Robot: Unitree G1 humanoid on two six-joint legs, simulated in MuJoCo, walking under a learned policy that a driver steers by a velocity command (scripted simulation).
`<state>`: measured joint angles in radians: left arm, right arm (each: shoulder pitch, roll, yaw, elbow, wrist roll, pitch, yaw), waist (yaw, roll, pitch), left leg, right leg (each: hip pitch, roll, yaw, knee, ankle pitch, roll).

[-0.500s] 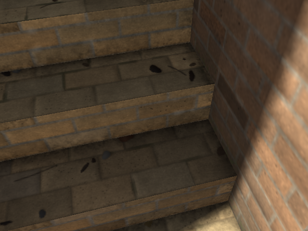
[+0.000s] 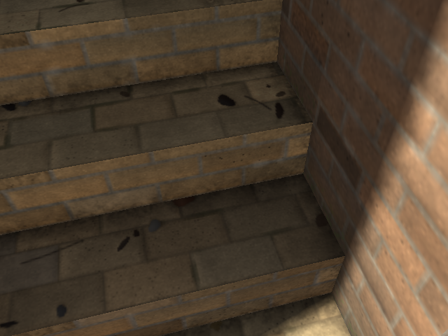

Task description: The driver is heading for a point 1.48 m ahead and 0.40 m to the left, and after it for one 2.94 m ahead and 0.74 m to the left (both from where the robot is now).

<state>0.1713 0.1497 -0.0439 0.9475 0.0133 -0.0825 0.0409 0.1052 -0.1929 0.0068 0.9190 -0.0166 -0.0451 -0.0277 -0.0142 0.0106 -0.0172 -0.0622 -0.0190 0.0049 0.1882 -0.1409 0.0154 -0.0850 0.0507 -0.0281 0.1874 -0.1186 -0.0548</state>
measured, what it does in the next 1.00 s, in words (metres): stands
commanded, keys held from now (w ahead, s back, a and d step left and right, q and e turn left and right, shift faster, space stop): w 1.00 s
